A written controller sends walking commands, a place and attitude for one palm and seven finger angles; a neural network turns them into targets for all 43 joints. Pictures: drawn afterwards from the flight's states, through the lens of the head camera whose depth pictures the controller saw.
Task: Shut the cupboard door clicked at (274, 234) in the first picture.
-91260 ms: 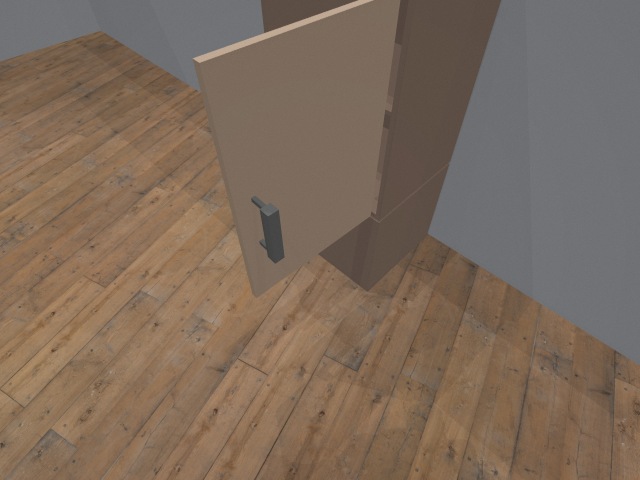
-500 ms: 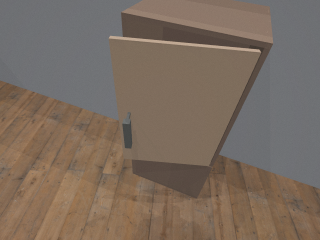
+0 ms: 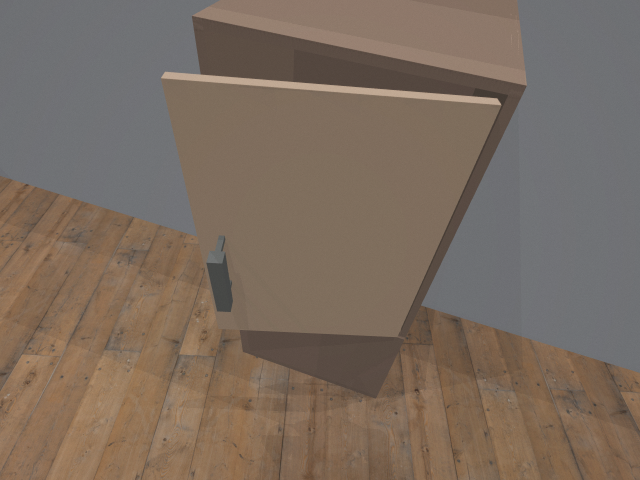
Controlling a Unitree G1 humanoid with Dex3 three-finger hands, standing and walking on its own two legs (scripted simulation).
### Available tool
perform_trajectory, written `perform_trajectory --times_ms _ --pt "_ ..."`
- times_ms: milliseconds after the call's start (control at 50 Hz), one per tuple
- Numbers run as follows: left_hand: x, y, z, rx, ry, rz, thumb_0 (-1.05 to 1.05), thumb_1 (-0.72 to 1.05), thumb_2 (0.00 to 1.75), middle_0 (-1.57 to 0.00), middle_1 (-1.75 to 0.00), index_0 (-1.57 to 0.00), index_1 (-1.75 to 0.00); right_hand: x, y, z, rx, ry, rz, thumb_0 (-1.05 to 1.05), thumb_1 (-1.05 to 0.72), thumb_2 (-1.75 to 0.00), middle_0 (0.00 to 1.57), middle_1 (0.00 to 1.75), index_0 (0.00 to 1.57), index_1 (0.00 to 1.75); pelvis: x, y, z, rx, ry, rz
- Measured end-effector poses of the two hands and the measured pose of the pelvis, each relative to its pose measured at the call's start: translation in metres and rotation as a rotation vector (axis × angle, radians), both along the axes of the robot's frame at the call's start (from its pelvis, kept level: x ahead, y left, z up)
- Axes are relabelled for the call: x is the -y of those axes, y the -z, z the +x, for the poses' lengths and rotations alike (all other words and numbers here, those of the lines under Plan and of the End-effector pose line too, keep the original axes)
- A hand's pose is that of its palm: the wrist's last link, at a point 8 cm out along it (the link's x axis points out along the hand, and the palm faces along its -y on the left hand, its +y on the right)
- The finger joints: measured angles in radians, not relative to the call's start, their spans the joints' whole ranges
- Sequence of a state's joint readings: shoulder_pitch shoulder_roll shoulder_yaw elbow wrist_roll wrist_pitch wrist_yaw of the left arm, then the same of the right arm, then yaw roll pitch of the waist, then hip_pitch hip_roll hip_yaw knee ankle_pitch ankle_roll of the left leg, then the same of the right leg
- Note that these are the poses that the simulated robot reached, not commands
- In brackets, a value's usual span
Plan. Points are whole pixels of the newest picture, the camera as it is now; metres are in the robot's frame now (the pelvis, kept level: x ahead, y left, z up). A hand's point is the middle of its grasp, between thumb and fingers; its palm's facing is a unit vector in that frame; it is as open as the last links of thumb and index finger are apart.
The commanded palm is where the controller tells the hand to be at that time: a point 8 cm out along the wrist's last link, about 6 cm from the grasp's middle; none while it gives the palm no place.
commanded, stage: come to a stop and stand still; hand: left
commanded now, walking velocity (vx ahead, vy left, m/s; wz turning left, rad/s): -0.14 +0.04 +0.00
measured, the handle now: (223, 273) +0.47 +0.20 -0.09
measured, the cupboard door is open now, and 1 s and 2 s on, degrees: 18 18 18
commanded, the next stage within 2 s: look again from close up in 0.90 s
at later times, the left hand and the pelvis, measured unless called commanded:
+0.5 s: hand out of the picture +0.02 +0.18 -0.17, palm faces +0.06 -0.98 -0.20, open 7.3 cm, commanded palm none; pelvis -0.01 +0.00 +0.00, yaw +1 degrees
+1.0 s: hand out of the picture -0.05 +0.21 -0.16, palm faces +0.05 -0.97 -0.23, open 7.4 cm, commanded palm none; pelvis -0.02 +0.03 +0.01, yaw +1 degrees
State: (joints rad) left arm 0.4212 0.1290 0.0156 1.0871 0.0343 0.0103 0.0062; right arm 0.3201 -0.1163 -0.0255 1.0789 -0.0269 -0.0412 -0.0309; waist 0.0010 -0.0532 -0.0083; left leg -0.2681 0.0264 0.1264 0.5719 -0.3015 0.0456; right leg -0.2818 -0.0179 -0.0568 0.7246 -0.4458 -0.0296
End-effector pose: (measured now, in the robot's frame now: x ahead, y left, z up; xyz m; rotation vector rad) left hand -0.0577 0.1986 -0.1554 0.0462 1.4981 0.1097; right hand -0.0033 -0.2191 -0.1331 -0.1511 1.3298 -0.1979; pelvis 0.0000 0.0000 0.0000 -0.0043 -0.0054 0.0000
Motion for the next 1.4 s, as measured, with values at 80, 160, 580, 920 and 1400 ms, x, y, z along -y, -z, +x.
perform_trajectory --times_ms 80,160,580,920,1400 --pt "0.002 -0.004 0.044 0.097 0.019 0.04 0.01 0.91 0.9 -0.2 -0.29 -0.2 -0.29 0.002 0.007 -0.006 -0.049 0.012 0.026 0.01 -0.91 -0.89 0.2 0.3 0.2 0.3 0.01 0.001 0.007 0.007 0.0 0.013" --pt "0.0 -0.01 0.069 0.136 0.023 0.083 0.03 0.94 0.9 -0.2 -0.29 -0.2 -0.29 0.003 0.009 -0.005 -0.09 0.022 0.058 0.01 -0.91 -0.89 0.2 0.3 0.2 0.3 0.018 -0.003 0.017 0.012 -0.017 0.006" --pt "-0.043 -0.013 0.059 0.18 0.043 0.115 0.01 0.92 0.9 -0.2 -0.3 -0.21 -0.29 -0.003 0.005 0.021 0.071 -0.04 0.009 0.01 -0.91 -0.89 0.2 0.3 0.2 0.3 -0.017 0.001 -0.016 0.036 -0.012 -0.007" --pt "-0.066 -0.032 0.005 0.083 0.003 0.164 0.01 0.91 0.9 -0.2 -0.29 -0.2 -0.29 -0.027 0.016 0.013 0.041 -0.107 0.073 0.01 -0.92 -0.89 0.2 0.3 0.2 0.3 -0.033 -0.004 -0.024 0.018 -0.032 0.016" --pt "-0.032 -0.024 0.073 0.097 0.036 0.116 0.02 0.92 0.9 -0.2 -0.3 -0.2 -0.29 -0.011 0.01 0.025 -0.055 -0.058 0.063 0.01 -0.9 -0.89 0.2 0.3 0.2 0.3 -0.009 -0.009 0.018 -0.005 -0.023 0.018"
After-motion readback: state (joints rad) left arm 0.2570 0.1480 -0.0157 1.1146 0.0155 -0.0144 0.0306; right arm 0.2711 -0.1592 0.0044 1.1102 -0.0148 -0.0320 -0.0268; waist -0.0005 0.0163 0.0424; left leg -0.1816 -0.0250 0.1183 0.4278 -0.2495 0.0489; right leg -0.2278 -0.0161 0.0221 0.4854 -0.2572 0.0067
